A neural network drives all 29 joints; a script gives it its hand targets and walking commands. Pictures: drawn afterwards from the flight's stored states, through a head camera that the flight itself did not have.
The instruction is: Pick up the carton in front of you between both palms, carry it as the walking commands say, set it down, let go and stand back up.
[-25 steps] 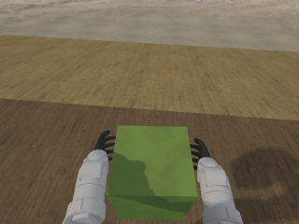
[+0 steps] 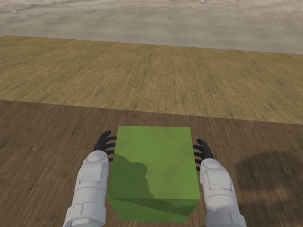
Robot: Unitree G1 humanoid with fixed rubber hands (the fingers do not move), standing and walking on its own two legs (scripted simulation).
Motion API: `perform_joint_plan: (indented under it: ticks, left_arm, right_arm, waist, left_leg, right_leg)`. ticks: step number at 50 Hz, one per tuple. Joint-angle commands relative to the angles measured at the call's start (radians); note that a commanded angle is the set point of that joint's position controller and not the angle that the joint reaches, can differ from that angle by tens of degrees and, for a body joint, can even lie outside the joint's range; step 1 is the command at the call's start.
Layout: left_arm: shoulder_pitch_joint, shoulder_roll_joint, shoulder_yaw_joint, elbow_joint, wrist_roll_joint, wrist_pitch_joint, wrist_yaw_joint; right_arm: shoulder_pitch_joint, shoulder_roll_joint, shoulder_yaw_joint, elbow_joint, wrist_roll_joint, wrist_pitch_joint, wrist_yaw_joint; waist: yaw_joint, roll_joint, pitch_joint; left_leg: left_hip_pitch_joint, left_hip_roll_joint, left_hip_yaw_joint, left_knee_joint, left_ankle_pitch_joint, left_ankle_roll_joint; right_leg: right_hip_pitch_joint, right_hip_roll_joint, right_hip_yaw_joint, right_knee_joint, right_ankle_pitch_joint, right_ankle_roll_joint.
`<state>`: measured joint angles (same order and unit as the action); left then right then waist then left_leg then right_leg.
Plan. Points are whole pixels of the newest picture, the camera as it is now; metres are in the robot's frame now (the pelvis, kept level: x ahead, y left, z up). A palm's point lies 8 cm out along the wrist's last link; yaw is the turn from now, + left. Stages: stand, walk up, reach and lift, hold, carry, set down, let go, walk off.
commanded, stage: reach and lift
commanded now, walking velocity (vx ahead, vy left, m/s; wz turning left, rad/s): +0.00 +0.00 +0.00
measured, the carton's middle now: (153, 176) +0.29 +0.00 -0.05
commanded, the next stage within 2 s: hold in 0.28 s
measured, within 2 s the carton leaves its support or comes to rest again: neither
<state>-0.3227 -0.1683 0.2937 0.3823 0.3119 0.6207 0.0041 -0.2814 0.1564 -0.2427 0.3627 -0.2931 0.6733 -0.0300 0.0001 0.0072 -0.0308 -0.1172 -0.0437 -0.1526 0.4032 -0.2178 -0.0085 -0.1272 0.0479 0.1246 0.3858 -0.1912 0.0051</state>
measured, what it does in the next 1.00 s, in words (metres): stands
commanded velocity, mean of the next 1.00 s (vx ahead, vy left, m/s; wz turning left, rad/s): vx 0.00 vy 0.00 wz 0.00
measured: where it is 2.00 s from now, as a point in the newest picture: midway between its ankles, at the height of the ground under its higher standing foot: outside the picture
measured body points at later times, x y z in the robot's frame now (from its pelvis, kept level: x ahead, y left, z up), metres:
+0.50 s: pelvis +0.00 +0.00 +0.00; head -0.06 +0.00 +0.45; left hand +0.30 +0.16 +0.05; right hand +0.29 -0.15 +0.04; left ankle +0.01 +0.13 -0.74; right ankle +0.02 -0.12 -0.74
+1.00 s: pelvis -0.01 +0.00 +0.00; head -0.06 +0.00 +0.45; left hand +0.30 +0.15 +0.06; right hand +0.29 -0.15 +0.04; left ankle +0.01 +0.13 -0.74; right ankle +0.02 -0.12 -0.74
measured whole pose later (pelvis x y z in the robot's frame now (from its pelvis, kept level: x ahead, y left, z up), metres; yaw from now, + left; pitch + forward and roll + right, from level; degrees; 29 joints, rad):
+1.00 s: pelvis -0.01 +0.00 +0.00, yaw +0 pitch -7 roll +0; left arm -0.35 -0.18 0.30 0.32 0.33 0.72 -0.01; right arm -0.30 0.16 -0.24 0.31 -0.31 0.78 -0.02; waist 0.01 0.01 -0.01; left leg -0.04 -0.04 -0.14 0.37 -0.20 -0.01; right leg -0.05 0.04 0.12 0.36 -0.18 0.00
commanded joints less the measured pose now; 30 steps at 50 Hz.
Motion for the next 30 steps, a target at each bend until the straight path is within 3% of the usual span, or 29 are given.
perform_joint_plan:
  ticks: [1,13,19,25,30]
  left_arm:
    - [-0.383,-0.972,-0.522,0.048,-0.237,0.01,-0.267]
    - [-0.367,-0.97,-0.54,0.003,-0.252,0.042,-0.262]
    - [-0.343,-0.977,-0.604,-0.091,-0.295,0.082,-0.253]
    - [-0.354,-0.931,-0.54,-0.044,-0.262,0.118,-0.259]
    - [-0.42,-0.958,-0.544,-0.037,-0.269,0.109,-0.271]
  right_arm:
    - [-0.551,0.944,0.531,-0.087,0.273,-0.052,0.268]
    - [-0.541,0.916,0.542,-0.14,0.281,-0.024,0.27]
    - [-0.532,0.921,0.618,-0.237,0.327,0.013,0.268]
    - [-0.517,0.888,0.541,-0.18,0.283,0.052,0.268]
    - [-0.59,0.918,0.549,-0.174,0.295,0.045,0.277]
  waist:
    - [0.001,-0.005,-0.243]
    - [-0.001,0.003,-0.216]
    - [0.01,0.001,-0.265]
    - [0.004,0.005,-0.121]
    - [0.006,-0.003,-0.155]
  left_leg:
    - [0.027,-0.044,0.072,-0.06,0.221,-0.009]
    - [0.053,-0.04,0.067,-0.076,0.234,-0.016]
    - [0.102,-0.04,0.062,-0.084,0.314,-0.02]
    - [0.054,-0.035,0.071,-0.117,0.145,-0.011]
    - [0.047,-0.034,0.075,-0.104,0.122,-0.007]
  right_leg:
    - [0.131,0.036,-0.052,-0.043,0.208,0.011]
    - [0.138,0.042,-0.053,-0.056,0.192,0.005]
    - [0.181,0.044,-0.047,-0.065,0.258,0.012]
    - [0.134,0.038,-0.053,-0.093,0.103,0.0]
    - [0.14,0.034,-0.058,-0.081,0.087,0.003]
